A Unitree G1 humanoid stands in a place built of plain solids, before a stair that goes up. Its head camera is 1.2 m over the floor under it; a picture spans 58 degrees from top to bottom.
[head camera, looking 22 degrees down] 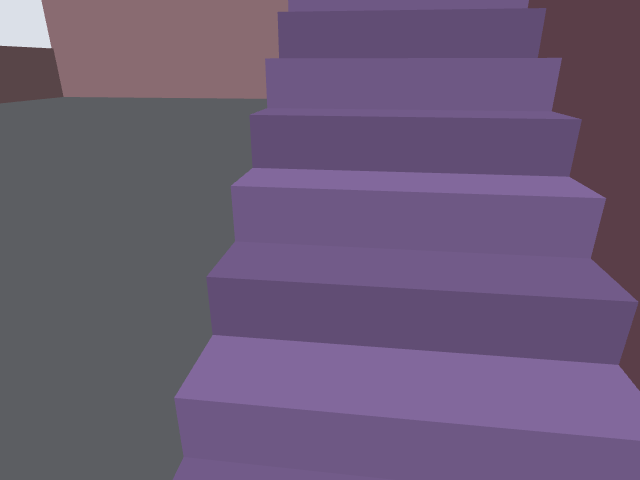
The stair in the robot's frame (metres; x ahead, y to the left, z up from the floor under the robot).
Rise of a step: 0.20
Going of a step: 0.28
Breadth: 1.20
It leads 7 degrees to the right of straight ahead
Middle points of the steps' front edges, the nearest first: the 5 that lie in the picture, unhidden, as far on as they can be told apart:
0.81 -0.22 0.41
1.08 -0.26 0.61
1.36 -0.29 0.82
1.64 -0.32 1.02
1.92 -0.36 1.23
